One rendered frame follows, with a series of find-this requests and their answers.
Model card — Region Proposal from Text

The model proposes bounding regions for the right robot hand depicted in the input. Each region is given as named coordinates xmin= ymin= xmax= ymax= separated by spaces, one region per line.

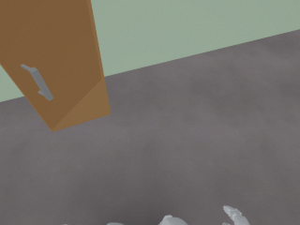
xmin=222 ymin=205 xmax=250 ymax=225

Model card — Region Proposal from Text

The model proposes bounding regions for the handle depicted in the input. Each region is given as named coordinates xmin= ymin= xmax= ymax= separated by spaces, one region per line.
xmin=21 ymin=64 xmax=53 ymax=101

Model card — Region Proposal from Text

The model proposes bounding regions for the cupboard door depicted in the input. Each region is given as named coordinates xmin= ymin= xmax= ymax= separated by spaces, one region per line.
xmin=0 ymin=0 xmax=101 ymax=129

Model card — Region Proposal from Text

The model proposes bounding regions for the robot right shin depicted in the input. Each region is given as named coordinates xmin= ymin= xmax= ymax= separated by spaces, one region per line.
xmin=161 ymin=215 xmax=173 ymax=222

